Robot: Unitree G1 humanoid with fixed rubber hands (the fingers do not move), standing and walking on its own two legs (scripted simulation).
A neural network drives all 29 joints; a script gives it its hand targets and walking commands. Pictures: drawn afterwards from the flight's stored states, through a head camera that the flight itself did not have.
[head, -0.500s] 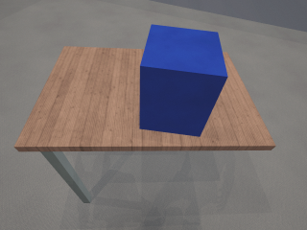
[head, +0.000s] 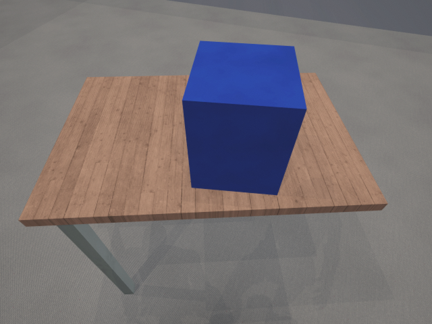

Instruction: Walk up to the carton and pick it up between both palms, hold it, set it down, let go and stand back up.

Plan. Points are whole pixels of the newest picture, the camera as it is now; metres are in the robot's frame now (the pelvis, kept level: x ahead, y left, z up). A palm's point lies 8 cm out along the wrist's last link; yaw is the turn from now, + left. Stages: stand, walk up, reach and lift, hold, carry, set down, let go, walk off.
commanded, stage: stand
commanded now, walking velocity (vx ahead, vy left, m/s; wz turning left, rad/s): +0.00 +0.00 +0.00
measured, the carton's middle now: (240, 120) +0.51 -0.03 +0.09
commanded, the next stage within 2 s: reach and lift in 0.24 s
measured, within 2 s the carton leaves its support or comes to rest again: neither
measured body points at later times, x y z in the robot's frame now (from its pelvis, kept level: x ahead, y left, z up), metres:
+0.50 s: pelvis -0.03 -0.01 -0.04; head +0.03 +0.03 +0.41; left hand +0.20 +0.23 -0.16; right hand +0.18 -0.23 -0.15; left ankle +0.00 +0.10 -0.75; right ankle -0.03 -0.10 -0.74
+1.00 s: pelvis -0.04 -0.02 +0.00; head -0.01 +0.01 +0.45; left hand +0.19 +0.20 -0.09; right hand +0.17 -0.21 -0.08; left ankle +0.00 +0.11 -0.75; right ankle -0.03 -0.10 -0.75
